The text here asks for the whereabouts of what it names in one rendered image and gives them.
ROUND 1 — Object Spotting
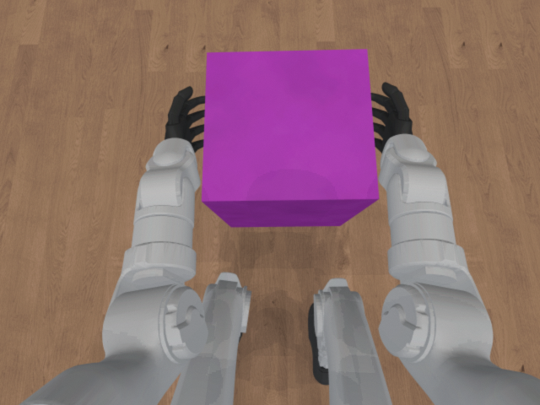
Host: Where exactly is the robot right forearm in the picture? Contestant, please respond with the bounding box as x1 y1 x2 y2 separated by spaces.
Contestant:
378 134 493 345

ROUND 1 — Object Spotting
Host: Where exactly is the robot left forearm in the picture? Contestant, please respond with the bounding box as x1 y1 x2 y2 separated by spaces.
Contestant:
102 138 201 350

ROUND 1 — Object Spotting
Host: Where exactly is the carton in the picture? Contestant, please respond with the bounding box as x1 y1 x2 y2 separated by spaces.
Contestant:
202 49 379 227

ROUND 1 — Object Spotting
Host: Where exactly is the left robot hand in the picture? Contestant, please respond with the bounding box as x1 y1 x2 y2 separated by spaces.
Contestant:
165 86 205 153

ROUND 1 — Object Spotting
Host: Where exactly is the robot left upper arm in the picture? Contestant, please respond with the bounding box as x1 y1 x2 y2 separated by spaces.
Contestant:
19 283 208 405

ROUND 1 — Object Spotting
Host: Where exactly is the right robot hand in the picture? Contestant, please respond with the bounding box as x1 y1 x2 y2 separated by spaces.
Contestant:
371 82 413 154

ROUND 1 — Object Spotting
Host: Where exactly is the robot left thigh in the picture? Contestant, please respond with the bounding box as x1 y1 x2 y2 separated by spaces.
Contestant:
170 280 251 405

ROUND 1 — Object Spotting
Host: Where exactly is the right robot foot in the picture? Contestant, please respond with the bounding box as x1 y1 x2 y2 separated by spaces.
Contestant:
308 303 329 385

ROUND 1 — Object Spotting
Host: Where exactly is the robot right upper arm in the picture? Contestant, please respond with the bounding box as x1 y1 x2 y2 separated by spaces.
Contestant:
379 282 540 405

